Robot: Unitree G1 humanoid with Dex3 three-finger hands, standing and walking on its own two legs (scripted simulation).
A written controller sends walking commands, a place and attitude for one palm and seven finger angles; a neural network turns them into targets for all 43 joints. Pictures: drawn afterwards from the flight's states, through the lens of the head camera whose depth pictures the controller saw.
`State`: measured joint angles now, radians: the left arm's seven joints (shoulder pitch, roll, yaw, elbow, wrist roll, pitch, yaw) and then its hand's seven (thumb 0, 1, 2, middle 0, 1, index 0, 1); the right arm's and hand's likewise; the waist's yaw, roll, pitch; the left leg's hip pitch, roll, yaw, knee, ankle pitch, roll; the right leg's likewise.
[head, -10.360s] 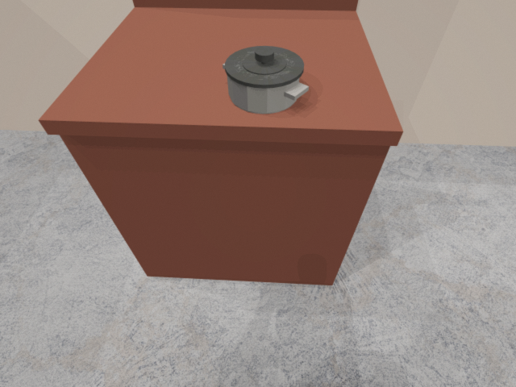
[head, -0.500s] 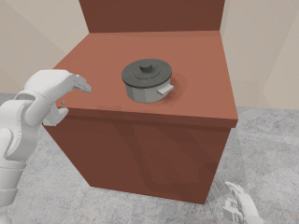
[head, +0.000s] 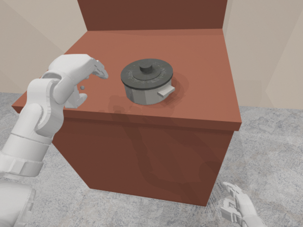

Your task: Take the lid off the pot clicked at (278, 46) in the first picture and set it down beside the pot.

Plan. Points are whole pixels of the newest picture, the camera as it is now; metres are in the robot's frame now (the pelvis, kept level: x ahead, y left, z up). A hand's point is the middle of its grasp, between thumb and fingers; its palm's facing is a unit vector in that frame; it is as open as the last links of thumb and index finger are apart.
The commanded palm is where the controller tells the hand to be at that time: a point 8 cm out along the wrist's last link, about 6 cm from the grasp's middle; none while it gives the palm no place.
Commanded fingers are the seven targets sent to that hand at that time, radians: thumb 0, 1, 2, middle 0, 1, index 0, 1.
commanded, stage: move the open hand above the knob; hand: left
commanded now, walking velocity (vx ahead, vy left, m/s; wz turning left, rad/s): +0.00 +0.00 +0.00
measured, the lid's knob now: (145, 66) +0.56 +0.09 +0.16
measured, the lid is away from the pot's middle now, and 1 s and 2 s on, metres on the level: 0.00 0.00 0.00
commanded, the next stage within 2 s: lower the open fingers around the knob in 1.98 s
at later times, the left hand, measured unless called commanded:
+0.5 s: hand (112, 70) +0.44 +0.15 +0.22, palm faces -0.14 -0.02 -0.99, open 9.8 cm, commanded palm +0.41 +0.15 +0.29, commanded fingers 0.00 -0.37 1.71 -0.89 -0.08 -0.89 -0.08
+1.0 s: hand (134, 56) +0.49 +0.10 +0.23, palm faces -0.21 -0.03 -0.98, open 9.8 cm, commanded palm +0.48 +0.10 +0.29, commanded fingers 0.00 -0.37 1.71 -0.89 -0.08 -0.89 -0.08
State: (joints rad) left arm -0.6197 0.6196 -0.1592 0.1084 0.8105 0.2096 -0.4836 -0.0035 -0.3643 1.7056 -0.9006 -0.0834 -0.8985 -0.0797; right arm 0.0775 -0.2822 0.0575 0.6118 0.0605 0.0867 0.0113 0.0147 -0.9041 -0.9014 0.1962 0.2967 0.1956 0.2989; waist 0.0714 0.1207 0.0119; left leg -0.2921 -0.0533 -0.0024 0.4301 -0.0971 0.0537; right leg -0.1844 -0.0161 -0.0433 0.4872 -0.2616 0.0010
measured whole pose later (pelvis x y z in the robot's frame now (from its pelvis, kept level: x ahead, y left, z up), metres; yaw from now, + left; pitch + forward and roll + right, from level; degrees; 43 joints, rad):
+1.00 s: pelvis +0.05 -0.02 +0.00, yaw -1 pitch +2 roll +1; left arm -1.10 0.42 -0.33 0.67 0.86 0.34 -0.51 0.00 -0.36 1.71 -0.90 -0.08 -0.90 -0.08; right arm 0.14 -0.29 0.05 0.67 0.06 0.14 0.01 0.01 -0.91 -0.90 0.19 0.30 0.19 0.30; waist -0.01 0.09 -0.04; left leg -0.31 -0.05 0.01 0.43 -0.16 0.04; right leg -0.21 -0.02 -0.03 0.50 -0.33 -0.02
